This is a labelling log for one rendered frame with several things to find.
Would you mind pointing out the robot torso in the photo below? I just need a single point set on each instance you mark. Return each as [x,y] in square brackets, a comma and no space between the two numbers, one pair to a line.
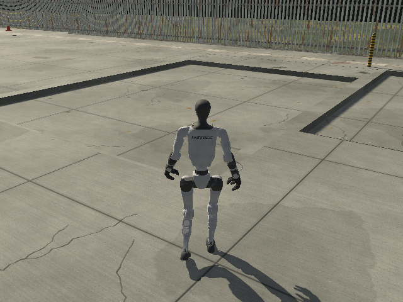
[201,151]

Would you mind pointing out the left robot hand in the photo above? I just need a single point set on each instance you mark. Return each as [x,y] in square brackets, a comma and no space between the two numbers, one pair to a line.
[174,171]

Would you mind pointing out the robot right upper arm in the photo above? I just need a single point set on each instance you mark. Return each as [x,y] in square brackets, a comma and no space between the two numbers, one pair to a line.
[221,133]

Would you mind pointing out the left robot forearm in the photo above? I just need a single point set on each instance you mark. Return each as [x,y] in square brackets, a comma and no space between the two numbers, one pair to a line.
[171,163]

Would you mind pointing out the right robot hand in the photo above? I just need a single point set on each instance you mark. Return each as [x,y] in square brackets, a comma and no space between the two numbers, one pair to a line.
[231,180]

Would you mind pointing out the right robot forearm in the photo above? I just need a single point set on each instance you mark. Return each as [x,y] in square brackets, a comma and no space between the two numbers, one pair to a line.
[233,168]

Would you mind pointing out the right robot foot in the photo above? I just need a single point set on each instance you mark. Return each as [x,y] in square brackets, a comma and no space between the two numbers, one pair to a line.
[210,247]

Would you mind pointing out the robot left upper arm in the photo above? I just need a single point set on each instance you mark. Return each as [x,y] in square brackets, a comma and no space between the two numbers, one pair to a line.
[178,143]

